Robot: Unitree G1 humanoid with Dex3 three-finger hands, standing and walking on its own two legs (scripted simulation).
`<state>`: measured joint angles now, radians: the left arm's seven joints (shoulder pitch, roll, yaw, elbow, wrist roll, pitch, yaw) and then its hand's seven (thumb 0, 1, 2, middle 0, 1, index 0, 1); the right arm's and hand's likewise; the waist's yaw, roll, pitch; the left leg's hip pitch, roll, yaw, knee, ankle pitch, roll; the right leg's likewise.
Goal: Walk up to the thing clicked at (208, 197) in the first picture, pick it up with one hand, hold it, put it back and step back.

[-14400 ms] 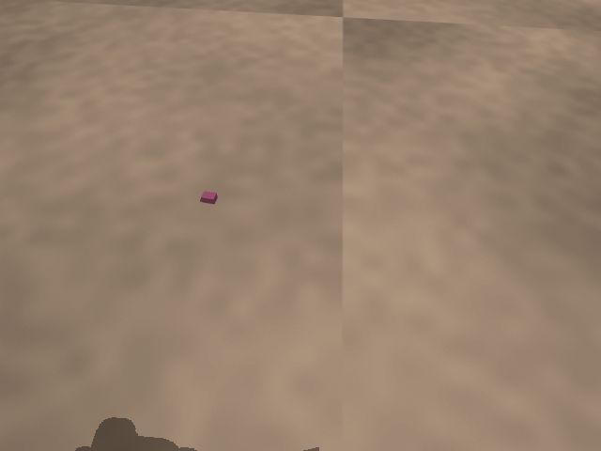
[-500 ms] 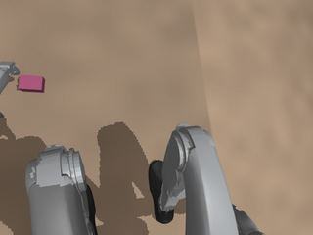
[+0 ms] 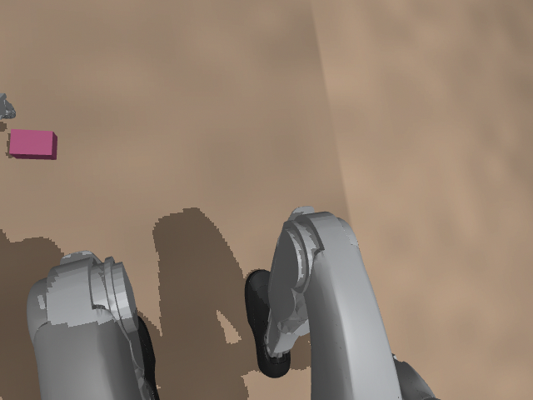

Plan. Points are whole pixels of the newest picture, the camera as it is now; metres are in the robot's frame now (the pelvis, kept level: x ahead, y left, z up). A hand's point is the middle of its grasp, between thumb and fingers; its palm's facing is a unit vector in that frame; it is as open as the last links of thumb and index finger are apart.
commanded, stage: rise first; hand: left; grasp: from above
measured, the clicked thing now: (34, 144) +0.51 +0.27 -0.30
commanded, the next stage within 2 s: approach in 1.00 s
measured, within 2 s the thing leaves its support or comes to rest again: neither
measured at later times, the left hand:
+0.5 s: hand out of the picture +0.46 +0.31 -0.18, palm faces -0.49 -0.02 -0.87, open 12.9 cm
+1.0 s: hand out of the picture +0.46 +0.31 -0.17, palm faces -0.49 -0.01 -0.87, open 12.7 cm
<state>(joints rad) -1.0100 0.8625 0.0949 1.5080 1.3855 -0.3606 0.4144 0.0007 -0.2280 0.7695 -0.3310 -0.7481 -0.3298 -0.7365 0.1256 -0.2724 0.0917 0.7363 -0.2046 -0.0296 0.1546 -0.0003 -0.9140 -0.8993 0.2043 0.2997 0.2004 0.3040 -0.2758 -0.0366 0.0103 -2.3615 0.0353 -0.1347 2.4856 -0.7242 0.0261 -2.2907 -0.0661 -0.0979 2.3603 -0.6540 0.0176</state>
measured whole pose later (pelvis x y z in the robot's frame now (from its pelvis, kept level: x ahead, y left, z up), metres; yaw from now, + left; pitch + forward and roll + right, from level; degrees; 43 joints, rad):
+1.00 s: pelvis -0.01 +0.00 +0.00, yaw -1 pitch +33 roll -10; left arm -1.02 0.90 0.08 1.48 1.38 -0.37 0.35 0.00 -0.27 0.81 -0.31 -0.76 -0.30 -0.76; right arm 0.16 -0.28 0.12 0.70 -0.18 -0.03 0.16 0.00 -0.91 -0.90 0.20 0.30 0.20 0.30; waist -0.29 -0.03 0.02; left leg -2.36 0.03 -0.14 2.47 -0.70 0.03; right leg -2.28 -0.06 -0.11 2.34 -0.63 0.02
